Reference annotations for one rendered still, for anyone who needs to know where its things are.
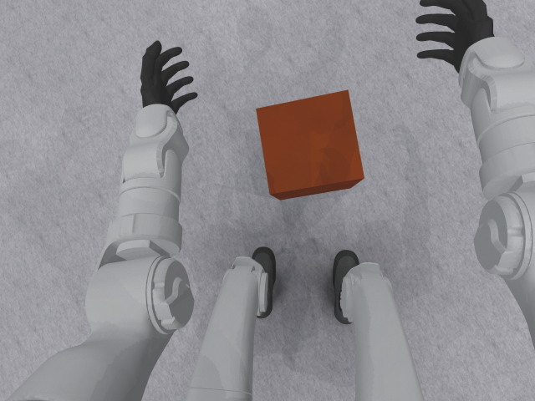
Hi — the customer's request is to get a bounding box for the right robot thigh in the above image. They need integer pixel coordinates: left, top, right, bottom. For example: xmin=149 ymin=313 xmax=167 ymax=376
xmin=342 ymin=272 xmax=425 ymax=401

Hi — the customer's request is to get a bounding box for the robot right upper arm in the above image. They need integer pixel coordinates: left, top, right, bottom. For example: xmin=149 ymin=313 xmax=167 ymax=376
xmin=474 ymin=191 xmax=535 ymax=349

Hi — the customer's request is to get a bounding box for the right robot forearm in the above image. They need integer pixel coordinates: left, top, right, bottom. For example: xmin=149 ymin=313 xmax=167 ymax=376
xmin=458 ymin=37 xmax=535 ymax=200

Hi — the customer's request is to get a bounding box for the robot left upper arm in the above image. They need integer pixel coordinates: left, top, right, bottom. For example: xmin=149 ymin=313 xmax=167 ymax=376
xmin=6 ymin=255 xmax=194 ymax=401

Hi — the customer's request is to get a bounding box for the robot left hand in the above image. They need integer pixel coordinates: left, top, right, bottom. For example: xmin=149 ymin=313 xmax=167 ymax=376
xmin=140 ymin=40 xmax=198 ymax=114

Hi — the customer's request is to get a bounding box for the left robot thigh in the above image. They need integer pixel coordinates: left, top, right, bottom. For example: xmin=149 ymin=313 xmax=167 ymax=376
xmin=186 ymin=266 xmax=268 ymax=401

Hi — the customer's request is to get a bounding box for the left robot forearm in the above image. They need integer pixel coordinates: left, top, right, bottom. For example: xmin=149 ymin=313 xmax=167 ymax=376
xmin=85 ymin=104 xmax=189 ymax=322

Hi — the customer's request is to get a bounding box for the robot right hand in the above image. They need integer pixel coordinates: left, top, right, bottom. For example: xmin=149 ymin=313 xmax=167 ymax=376
xmin=415 ymin=0 xmax=495 ymax=73

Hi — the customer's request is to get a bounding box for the robot thigh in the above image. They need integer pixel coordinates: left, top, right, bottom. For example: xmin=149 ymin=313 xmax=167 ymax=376
xmin=186 ymin=266 xmax=268 ymax=401
xmin=342 ymin=272 xmax=425 ymax=401

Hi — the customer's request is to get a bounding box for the carton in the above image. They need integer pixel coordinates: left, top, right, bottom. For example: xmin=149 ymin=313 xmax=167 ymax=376
xmin=256 ymin=90 xmax=364 ymax=200

